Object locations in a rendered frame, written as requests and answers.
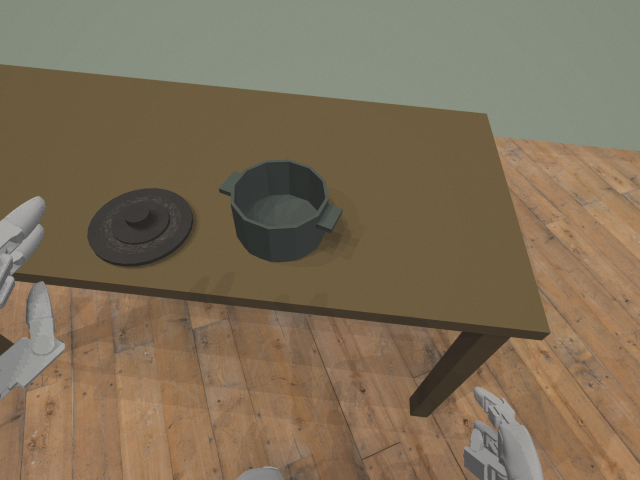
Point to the table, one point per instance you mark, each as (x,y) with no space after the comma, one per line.
(428,235)

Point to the left robot hand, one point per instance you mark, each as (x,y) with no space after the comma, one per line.
(20,236)

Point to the left robot shin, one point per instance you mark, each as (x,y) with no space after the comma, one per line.
(273,468)

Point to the pot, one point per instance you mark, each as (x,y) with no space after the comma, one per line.
(280,209)

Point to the right robot hand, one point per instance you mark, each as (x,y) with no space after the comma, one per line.
(511,453)

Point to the lid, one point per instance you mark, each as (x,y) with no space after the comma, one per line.
(115,242)

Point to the knob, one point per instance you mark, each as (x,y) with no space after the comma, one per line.
(137,216)

